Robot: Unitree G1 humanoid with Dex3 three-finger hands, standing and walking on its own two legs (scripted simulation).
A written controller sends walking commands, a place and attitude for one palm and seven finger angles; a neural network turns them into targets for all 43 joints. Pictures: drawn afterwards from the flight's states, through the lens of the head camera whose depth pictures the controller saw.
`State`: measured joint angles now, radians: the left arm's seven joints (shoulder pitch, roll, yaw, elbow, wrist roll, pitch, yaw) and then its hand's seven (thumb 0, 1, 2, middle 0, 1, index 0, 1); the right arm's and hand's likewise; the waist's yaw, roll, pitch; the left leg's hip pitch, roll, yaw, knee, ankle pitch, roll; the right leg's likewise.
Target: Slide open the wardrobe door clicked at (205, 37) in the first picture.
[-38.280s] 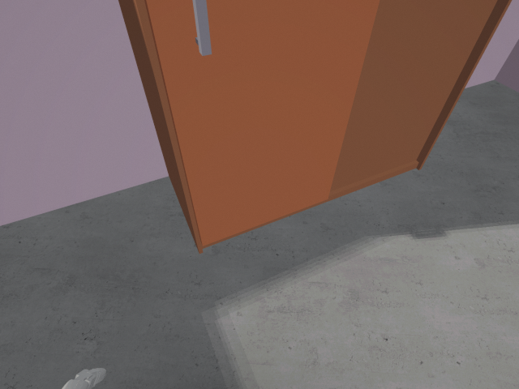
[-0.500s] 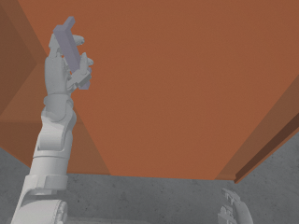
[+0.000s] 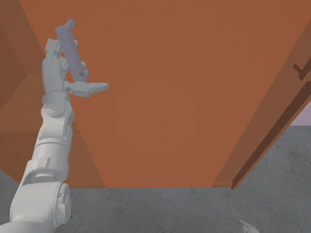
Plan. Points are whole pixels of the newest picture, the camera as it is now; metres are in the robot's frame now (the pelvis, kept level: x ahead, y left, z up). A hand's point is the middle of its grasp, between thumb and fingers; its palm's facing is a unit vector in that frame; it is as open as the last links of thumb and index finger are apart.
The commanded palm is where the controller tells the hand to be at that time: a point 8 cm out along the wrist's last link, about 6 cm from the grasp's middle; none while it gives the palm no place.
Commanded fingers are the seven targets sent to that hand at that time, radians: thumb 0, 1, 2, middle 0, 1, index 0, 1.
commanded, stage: loosen the grip on the handle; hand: left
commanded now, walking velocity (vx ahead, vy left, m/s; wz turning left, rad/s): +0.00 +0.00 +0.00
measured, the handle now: (76, 55) +0.48 +0.22 +0.23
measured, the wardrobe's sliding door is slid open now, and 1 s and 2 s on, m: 0.49 0.49 0.49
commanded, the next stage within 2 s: slip the hand off the handle in 0.22 s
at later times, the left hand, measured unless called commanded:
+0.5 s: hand (80, 72) +0.44 +0.20 +0.21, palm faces +0.22 -0.97 -0.10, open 14.7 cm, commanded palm +0.40 +0.27 +0.19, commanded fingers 0.00 -0.55 0.20 -0.25 -1.15 -0.25 -1.15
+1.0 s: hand (49, 74) +0.43 +0.27 +0.20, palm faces +0.26 -0.96 -0.09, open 14.7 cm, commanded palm +0.38 +0.31 +0.19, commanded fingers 0.00 -0.55 0.20 -0.25 -1.15 -0.25 -1.15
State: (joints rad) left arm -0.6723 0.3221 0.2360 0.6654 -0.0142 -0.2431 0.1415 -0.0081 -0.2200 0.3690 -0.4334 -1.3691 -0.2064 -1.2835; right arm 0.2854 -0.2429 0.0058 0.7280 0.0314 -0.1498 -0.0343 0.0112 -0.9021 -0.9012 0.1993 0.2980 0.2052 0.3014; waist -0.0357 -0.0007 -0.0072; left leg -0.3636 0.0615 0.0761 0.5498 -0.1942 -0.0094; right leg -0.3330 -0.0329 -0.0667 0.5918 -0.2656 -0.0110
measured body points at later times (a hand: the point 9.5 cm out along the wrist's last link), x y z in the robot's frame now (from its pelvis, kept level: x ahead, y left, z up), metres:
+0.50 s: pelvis +0.04 +0.01 +0.00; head +0.05 +0.01 +0.45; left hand +0.42 +0.25 +0.21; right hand +0.17 -0.24 -0.09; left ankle +0.06 +0.13 -0.73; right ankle +0.03 -0.11 -0.73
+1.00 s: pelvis +0.04 +0.02 +0.00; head +0.06 +0.01 +0.45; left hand +0.41 +0.32 +0.21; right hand +0.16 -0.24 -0.11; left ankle +0.06 +0.13 -0.73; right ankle +0.03 -0.11 -0.73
